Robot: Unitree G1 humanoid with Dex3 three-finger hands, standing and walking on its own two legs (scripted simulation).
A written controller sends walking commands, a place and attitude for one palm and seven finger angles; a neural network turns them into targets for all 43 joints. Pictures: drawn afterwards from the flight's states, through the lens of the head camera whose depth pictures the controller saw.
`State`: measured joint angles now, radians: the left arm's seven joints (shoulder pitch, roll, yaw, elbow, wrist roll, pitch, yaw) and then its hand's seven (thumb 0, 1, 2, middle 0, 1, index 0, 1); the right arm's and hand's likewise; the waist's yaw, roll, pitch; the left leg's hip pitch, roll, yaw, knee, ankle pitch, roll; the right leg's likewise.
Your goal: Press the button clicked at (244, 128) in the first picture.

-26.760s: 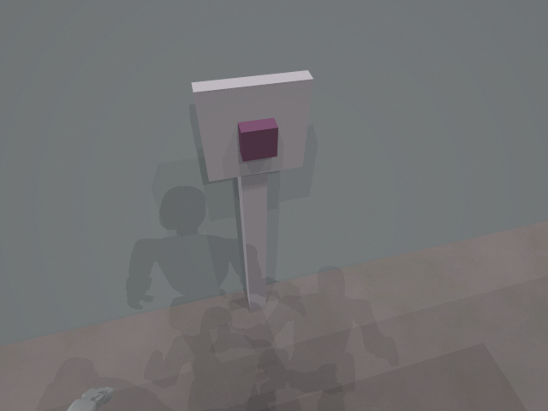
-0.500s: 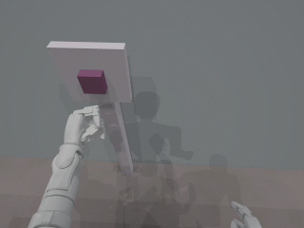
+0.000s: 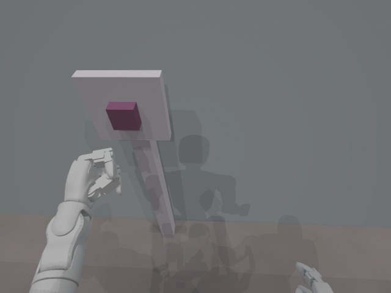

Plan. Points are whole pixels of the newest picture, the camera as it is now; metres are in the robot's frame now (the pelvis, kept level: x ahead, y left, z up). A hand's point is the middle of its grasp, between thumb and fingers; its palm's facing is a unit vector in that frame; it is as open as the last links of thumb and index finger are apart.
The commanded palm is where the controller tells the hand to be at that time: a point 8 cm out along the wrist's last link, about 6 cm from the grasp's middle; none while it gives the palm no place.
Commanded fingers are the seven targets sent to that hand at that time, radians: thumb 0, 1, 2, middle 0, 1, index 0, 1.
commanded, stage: draw the hand back to the body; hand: left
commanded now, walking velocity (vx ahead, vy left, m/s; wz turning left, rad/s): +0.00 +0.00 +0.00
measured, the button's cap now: (125, 115) +0.50 +0.20 +0.10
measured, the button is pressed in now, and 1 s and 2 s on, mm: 0 0 0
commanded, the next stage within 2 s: step back with the hand held close in 1.14 s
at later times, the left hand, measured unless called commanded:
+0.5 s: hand (63, 203) +0.23 +0.22 +0.14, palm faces +0.29 -0.91 -0.29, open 3.1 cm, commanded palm +0.19 +0.27 +0.16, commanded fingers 0.00 0.90 0.90 -1.30 -1.50 -1.30 -1.50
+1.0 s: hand (11, 217) +0.19 +0.26 +0.18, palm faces +0.42 -0.82 -0.40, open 3.1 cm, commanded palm +0.14 +0.30 +0.20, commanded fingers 0.00 0.90 0.90 -1.30 -1.50 -1.30 -1.50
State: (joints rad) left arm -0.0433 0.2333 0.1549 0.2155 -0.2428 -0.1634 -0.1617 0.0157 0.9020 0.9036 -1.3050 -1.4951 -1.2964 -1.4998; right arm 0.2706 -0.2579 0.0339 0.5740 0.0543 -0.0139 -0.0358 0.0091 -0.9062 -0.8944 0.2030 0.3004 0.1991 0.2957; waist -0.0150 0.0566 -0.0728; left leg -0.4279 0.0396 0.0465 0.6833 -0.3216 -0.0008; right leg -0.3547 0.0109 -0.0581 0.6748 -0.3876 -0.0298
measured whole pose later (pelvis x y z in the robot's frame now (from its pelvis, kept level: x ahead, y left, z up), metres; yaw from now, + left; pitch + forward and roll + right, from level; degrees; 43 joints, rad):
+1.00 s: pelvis +0.02 +0.02 +0.02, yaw +0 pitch -4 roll -1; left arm 0.55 0.32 0.28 -0.49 -0.06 -0.08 0.11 0.01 0.90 0.90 -1.31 -1.49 -1.30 -1.50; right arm 0.18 -0.24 0.03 0.61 -0.01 -0.06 -0.07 0.01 -0.90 -0.89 0.20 0.30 0.20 0.30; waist 0.07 0.07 0.01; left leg -0.11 0.01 0.06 0.41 -0.23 0.02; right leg -0.02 0.00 -0.05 0.35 -0.26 0.00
